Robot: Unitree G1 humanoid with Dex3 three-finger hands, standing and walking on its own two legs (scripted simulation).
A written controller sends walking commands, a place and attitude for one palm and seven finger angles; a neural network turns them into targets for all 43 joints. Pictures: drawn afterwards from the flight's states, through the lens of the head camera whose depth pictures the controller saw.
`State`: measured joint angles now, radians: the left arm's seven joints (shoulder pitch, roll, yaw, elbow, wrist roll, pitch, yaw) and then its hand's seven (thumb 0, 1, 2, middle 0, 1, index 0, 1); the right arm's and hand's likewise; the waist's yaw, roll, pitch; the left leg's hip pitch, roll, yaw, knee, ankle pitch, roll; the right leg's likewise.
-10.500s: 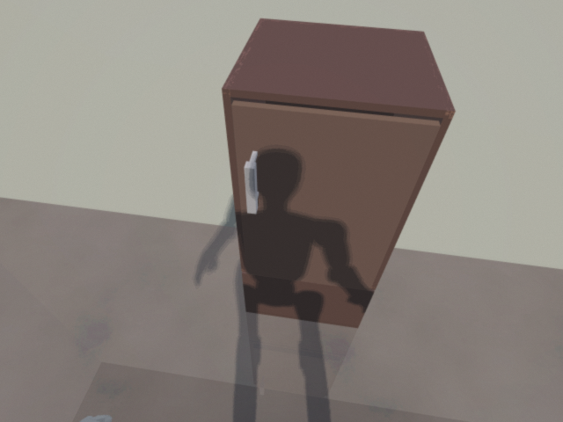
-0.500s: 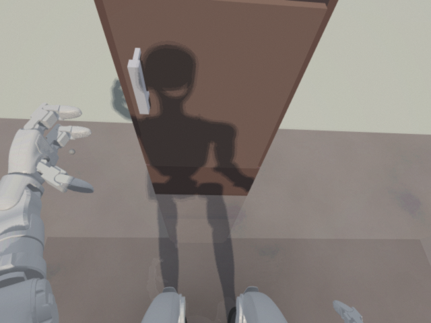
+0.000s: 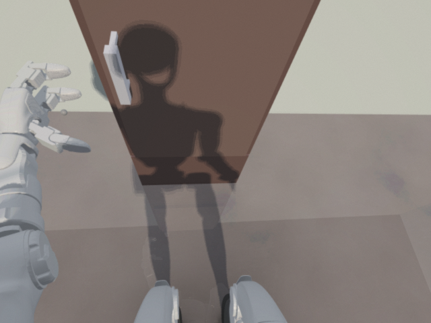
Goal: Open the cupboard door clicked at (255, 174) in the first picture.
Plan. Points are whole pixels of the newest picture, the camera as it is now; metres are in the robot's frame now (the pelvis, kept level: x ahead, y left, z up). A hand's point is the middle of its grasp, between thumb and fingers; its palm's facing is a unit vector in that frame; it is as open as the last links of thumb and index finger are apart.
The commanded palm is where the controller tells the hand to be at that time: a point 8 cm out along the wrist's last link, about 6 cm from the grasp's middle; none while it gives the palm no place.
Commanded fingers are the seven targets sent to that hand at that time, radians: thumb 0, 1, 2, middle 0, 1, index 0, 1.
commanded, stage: move the hooked fingers beside the handle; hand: left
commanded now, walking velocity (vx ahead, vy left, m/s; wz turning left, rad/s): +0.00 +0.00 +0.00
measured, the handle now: (120, 70) +0.58 +0.17 +0.05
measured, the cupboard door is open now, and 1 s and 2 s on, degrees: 0 0 0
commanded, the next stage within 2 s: slide the fingers in behind the handle in 1.14 s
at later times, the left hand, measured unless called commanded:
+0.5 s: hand (82, 85) +0.53 +0.23 +0.06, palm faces +0.01 -1.00 -0.03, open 14.0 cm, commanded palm +0.51 +0.27 +0.05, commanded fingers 0.00 -0.50 0.30 -0.30 -1.20 -0.30 -1.20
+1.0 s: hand (79, 89) +0.53 +0.24 +0.05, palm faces +0.01 -1.00 -0.02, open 14.0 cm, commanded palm +0.51 +0.27 +0.05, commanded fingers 0.00 -0.50 0.30 -0.30 -1.20 -0.30 -1.20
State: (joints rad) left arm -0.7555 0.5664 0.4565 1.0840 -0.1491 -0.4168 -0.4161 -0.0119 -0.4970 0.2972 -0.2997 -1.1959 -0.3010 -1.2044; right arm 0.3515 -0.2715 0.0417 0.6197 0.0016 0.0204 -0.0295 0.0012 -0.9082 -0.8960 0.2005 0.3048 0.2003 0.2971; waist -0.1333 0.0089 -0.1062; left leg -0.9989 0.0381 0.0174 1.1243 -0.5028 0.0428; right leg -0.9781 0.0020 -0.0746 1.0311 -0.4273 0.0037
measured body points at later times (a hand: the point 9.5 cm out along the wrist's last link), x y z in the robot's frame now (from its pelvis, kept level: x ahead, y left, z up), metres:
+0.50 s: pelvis +0.00 +0.00 -0.01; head +0.16 +0.02 +0.40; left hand +0.52 +0.28 +0.06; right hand -0.02 -0.27 -0.11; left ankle +0.01 +0.09 -0.66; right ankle +0.03 -0.13 -0.66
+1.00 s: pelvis +0.01 +0.00 -0.01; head +0.17 +0.04 +0.41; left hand +0.52 +0.30 +0.05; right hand +0.01 -0.27 -0.11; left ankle +0.01 +0.09 -0.66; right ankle +0.03 -0.13 -0.66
